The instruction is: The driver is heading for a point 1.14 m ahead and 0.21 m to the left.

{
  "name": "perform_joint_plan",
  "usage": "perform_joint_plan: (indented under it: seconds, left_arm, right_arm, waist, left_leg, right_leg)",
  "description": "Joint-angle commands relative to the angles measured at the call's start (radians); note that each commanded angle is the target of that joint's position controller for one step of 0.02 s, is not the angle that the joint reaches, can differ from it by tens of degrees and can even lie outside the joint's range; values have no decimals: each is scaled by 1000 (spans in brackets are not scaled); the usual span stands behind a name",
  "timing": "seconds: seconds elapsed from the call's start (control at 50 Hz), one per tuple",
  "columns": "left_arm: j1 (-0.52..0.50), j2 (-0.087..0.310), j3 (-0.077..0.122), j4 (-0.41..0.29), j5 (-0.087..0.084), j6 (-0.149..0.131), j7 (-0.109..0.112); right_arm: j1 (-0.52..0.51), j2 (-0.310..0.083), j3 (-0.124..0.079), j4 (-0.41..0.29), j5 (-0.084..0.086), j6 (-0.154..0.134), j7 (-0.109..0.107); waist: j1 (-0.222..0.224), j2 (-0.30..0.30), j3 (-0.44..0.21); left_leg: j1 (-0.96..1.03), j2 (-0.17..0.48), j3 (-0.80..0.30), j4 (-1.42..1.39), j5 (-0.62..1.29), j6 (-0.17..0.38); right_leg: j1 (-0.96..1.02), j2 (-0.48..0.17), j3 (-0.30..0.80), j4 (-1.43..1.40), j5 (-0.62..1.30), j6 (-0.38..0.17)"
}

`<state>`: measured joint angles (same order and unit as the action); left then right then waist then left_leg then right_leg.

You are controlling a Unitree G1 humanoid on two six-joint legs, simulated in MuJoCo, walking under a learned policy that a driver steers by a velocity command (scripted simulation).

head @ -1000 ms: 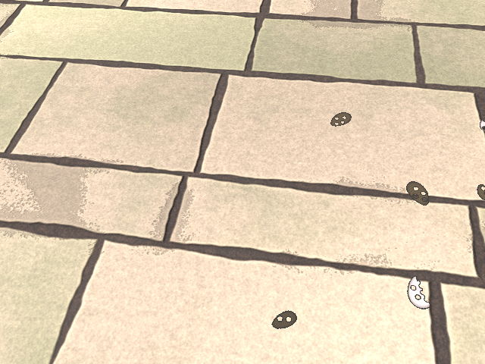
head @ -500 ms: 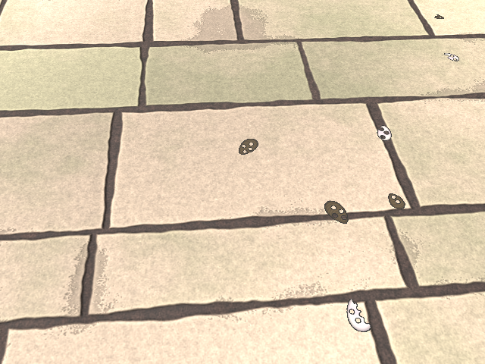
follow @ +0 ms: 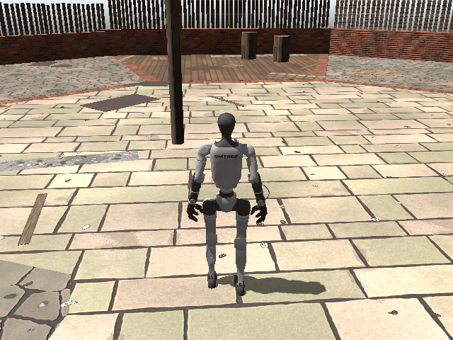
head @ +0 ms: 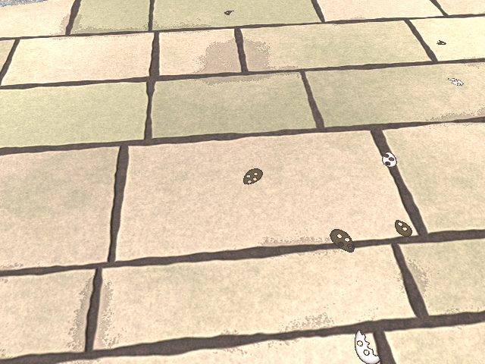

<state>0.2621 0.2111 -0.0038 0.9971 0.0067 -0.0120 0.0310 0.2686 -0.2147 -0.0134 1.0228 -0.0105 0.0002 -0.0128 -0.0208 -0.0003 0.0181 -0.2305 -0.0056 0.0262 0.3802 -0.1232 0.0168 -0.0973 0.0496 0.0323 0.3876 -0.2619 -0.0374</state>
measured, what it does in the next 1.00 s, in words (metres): walks ahead: right foot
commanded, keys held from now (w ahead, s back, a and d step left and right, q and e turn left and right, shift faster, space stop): no key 0.02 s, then w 0.98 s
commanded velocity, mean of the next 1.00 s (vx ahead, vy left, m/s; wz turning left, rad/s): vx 0.37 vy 0.00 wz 0.00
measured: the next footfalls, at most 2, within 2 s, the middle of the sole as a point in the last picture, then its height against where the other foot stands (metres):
right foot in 0.76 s outside the picture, level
left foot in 1.34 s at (208, 285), level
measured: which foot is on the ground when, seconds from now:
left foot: down 0.00-0.78, up 0.80-1.00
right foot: down 0.00-0.30, up 0.32-0.74, down 0.76-1.00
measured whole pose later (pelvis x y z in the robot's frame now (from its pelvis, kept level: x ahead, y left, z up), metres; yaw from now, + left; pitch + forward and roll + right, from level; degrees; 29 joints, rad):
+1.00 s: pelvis +0.42 +0.00 +0.00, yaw +0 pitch -1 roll -1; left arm 0.34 0.20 0.05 1.06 0.02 -0.09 0.00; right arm 0.21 -0.21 -0.05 0.98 -0.04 -0.05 0.02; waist 0.01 0.03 0.05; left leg -0.53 0.08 -0.01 1.09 -0.25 0.06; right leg -0.15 0.10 -0.11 0.33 -0.17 -0.11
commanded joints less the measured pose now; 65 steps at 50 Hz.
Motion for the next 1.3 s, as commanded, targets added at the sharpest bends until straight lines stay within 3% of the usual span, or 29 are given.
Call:
perform_joint_plan:
  seconds: [0.02, 0.08, 0.14, 0.2, 0.24, 0.28, 0.3, 0.32, 0.34, 0.36, 0.4, 0.44, 0.52, 0.64, 0.7, 0.74, 0.76, 0.78, 0.8, 0.82, 0.84, 0.86, 0.92, 0.96, 1.0, 1.12, 1.22, 1.26, 1.3]
  left_arm:
    - [40, 93, 17, 0, -1, -9, 6]
    - [75, 125, 31, 24, 5, 0, 5]
    - [145, 158, 51, 41, 2, 4, 2]
    - [151, 160, 62, 53, 14, -20, -1]
    - [139, 155, 66, 57, 12, -36, -6]
    - [83, 142, 65, 45, 4, -43, -10]
    - [51, 111, 55, 26, 6, -54, -14]
    - [26, 41, 37, -21, 0, -64, -25]
    - [-1, 114, 57, -34, 26, -62, -26]
    - [-8, 108, 59, -27, 32, -61, -32]
    - [-6, 59, 51, -12, 22, -66, -51]
    - [-9, 65, 55, -12, 31, -54, -61]
    - [-119, 49, 52, -53, 29, -35, -64]
    - [-332, 28, 35, -144, 12, -33, -64]
    - [-288, 58, 48, -149, 12, -39, -53]
    - [-86, 96, 71, -86, 13, -51, -39]
    - [77, 121, 87, -32, 21, -60, -29]
    - [233, 204, 111, -6, 47, -65, -19]
    - [225, 249, 123, -14, 39, -53, -27]
    - [104, 216, 118, -32, 7, -45, -36]
    - [11, 146, 98, -48, 0, -51, -38]
    - [-2, 92, 83, -37, 8, -66, -41]
    - [13, 45, 63, 0, 11, -89, -29]
    - [59, 67, 65, 17, 8, -100, -27]
    - [96, 89, 66, 26, 6, -102, -27]
    - [220, 69, 52, 50, 1, -97, -26]
    - [293, 83, 52, 79, 17, -90, -13]
    - [278, 96, 56, 83, 22, -88, -7]
    - [243, 115, 61, 81, 23, -87, -5]
  right_arm:
    - [22, -88, -15, -2, 0, -6, -7]
    - [21, -97, -23, 10, -5, 3, -4]
    - [-60, -63, -21, -29, -18, 0, 12]
    - [-94, -72, -27, -66, -24, -35, 24]
    - [-72, -73, -35, -72, -12, -57, 31]
    - [94, -60, -44, -15, -1, -70, 29]
    - [233, -107, -64, 27, -6, -78, 18]
    - [373, -218, -94, 54, -12, -79, 9]
    - [386, -192, -86, 77, -8, -66, 12]
    - [274, -143, -70, 39, -14, -64, 14]
    - [153, -100, -55, -1, -11, -72, 14]
    - [152, -78, -42, 8, -9, -88, 10]
    - [243, -75, -30, 51, -4, -100, 4]
    - [269, -79, -21, 69, -6, -102, -1]
    - [238, -98, -26, 72, -7, -104, -6]
    - [208, -119, -33, 69, -11, -99, -9]
    - [198, -121, -34, 65, -8, -93, -8]
    - [223, -78, -23, 38, -3, -90, -2]
    - [333, 2, -18, 33, 32, -90, 12]
    - [247, -91, -39, 22, 6, -86, 9]
    - [141, -92, -43, -10, -1, -90, 13]
    - [100, -73, -42, -19, -5, -96, 13]
    - [133, -25, -39, -12, -31, -57, 29]
    - [91, -19, -39, -29, -30, -41, 33]
    - [-5, -30, -40, -67, -32, -32, 38]
    - [-240, -27, -31, -146, -15, -37, 45]
    - [-358, -31, -26, -197, -12, -48, 42]
    - [-350, -40, -30, -206, -11, -56, 40]
    - [-225, -64, -44, -173, -11, -66, 28]
  waist:
    - [5, 9, 19]
    - [16, -41, 37]
    - [56, -126, 175]
    - [55, -132, 194]
    - [29, -116, 168]
    - [-56, -80, 115]
    - [-115, 23, 60]
    - [-151, 295, 0]
    - [-119, 241, 23]
    - [-57, 90, 80]
    - [-1, 16, 92]
    - [14, 63, 89]
    - [5, 64, 98]
    - [-26, 96, 130]
    - [19, 89, 101]
    - [106, 87, -12]
    - [172, 65, -93]
    - [204, -41, -210]
    - [129, -258, -321]
    - [105, -95, -216]
    - [84, -41, -82]
    - [60, 21, 7]
    - [-14, -28, 10]
    - [-22, -25, 31]
    - [-10, -24, 64]
    - [57, -31, 87]
    - [90, -54, 94]
    - [70, -65, 90]
    - [7, -84, 26]
  left_leg:
    - [93, 95, -113, -42, 56, 18]
    - [36, 26, -59, 41, -284, 40]
    - [-199, -25, 19, 214, -326, 43]
    - [-301, 33, 12, 304, -268, 62]
    - [-230, 26, 34, 216, -244, 70]
    - [96, -26, 64, 65, -151, 73]
    - [319, 45, -66, -11, -201, 93]
    - [479, 287, -480, -185, -425, 182]
    - [433, 388, -643, -226, -405, 226]
    - [350, 366, -547, -207, -388, 217]
    - [247, 282, -385, -245, -283, 178]
    - [221, 238, -281, -259, -104, 164]
    - [252, 203, -149, -242, 232, 168]
    - [208, 184, -65, -253, 392, 163]
    - [274, 216, -46, -169, 636, 149]
    - [307, 207, -18, 78, 846, 124]
    - [223, 174, 6, 286, 750, 108]
    - [25, 119, 39, 600, 371, 96]
    - [-296, -89, 22, 987, -385, 63]
    - [-392, -22, -88, 1037, -324, 85]
    - [-418, 27, -84, 997, -232, 90]
    - [-374, 61, -87, 924, -183, 91]
    - [-247, 97, -77, 801, -159, 65]
    - [-278, 108, -55, 739, -130, 48]
    - [-357, 125, -33, 661, -57, 28]
    - [-422, 95, 35, 370, 118, 4]
    - [-440, 63, 57, 236, 88, 35]
    - [-394, 43, 63, 191, 23, 63]
    - [-204, -18, 88, 149, -51, 102]
  right_leg:
    - [-108, -124, 109, -95, 107, -34]
    - [-137, -109, 138, -119, -285, -77]
    - [-130, -242, 332, -248, -562, -165]
    - [-34, -327, 385, -255, -362, -212]
    - [-8, -298, 307, -203, -188, -194]
    - [-164, -221, 188, -83, -40, -142]
    - [-302, -149, 93, 106, 47, -102]
    - [-512, 3, -74, 450, -101, -42]
    - [-606, 4, -39, 654, -262, -52]
    - [-624, -64, 10, 739, -192, -70]
    - [-579, -119, 6, 716, -39, -66]
    - [-551, -131, -21, 682, 22, -42]
    - [-618, -120, -84, 593, 85, -4]
    - [-481, -69, -155, 254, 211, -18]
    - [-374, -38, -153, 195, 185, -71]
    - [-172, 14, -158, 161, 127, -110]
    - [32, 0, -138, 105, 140, -133]
    - [264, -233, 127, 82, -34, -181]
    - [438, -480, 681, -103, -182, -332]
    - [326, -435, 651, -160, -252, -311]
    - [183, -404, 486, -172, -217, -282]
    - [52, -357, 369, -186, 21, -244]
    - [-99, -276, 210, -236, 118, -198]
    - [-111, -253, 145, -258, 163, -195]
    - [-95, -243, 114, -292, 163, -193]
    - [32, -196, 22, -284, 382, -146]
    - [205, -249, 20, -222, 530, -163]
    - [246, -267, 9, -168, 655, -157]
    - [241, -262, -18, -18, 930, -131]
Keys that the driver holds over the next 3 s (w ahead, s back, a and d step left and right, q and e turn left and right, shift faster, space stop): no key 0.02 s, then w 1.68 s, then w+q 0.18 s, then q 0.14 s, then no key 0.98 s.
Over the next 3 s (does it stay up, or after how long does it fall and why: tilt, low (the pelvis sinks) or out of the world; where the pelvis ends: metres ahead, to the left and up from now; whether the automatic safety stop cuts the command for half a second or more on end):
stays up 1.09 0.03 0.00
